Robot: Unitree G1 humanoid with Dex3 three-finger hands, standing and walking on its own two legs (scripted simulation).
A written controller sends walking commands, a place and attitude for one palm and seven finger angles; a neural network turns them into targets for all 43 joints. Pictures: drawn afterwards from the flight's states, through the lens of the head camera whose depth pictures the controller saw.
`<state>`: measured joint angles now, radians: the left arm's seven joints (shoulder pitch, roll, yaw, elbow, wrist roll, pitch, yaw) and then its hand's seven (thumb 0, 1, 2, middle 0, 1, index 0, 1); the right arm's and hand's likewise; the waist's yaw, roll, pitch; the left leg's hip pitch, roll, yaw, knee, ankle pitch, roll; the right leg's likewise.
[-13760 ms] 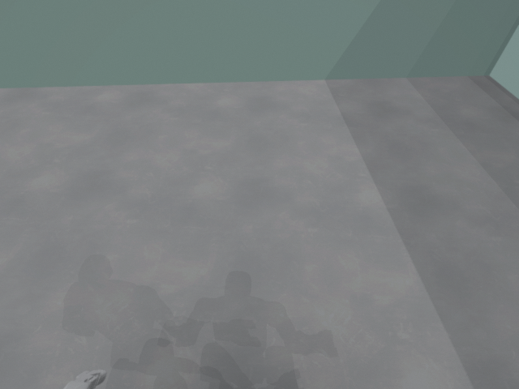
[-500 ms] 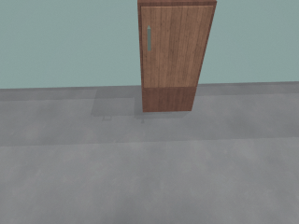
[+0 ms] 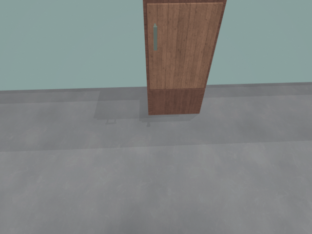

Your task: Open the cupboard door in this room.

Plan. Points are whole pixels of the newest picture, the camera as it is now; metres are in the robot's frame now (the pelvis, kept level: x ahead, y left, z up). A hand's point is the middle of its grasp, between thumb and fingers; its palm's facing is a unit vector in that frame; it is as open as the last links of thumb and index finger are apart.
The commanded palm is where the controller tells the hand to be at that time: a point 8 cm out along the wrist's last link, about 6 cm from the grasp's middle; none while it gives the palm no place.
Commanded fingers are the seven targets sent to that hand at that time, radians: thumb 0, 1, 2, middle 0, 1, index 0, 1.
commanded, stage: walk to a spot facing it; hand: left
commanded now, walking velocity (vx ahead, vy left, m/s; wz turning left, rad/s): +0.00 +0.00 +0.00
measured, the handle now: (155, 37) +1.17 +0.06 -0.03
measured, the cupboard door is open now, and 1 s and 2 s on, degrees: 0 0 0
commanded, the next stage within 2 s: turn to face it in 1.36 s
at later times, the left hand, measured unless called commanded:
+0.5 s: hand out of the picture +0.09 +0.19 -0.18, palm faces -0.14 -0.97 -0.19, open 7.4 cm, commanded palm none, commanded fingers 0.00 0.90 0.90 -0.20 -0.30 -0.20 -0.30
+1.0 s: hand (146, 184) +0.32 +0.06 -0.17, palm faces -0.37 -0.90 -0.22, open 7.4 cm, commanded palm none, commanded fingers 0.00 0.90 0.90 -0.20 -0.30 -0.20 -0.30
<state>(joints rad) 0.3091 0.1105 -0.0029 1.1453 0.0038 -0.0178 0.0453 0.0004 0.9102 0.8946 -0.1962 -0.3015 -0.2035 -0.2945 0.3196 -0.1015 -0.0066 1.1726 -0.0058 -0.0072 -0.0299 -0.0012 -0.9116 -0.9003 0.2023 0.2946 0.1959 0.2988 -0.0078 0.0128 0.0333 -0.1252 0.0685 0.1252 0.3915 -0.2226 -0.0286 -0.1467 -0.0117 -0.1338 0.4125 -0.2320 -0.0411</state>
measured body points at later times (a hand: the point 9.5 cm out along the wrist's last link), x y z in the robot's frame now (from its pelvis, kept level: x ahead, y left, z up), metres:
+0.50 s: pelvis +0.05 +0.01 -0.01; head +0.07 +0.00 +0.44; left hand +0.10 +0.24 -0.16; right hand -0.04 -0.21 -0.17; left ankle -0.01 +0.13 -0.74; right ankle +0.03 -0.09 -0.68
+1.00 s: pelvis +0.21 -0.10 +0.00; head +0.23 -0.13 +0.44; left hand +0.34 +0.10 -0.15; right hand +0.24 -0.39 -0.14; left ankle +0.32 +0.04 -0.67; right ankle +0.19 -0.17 -0.74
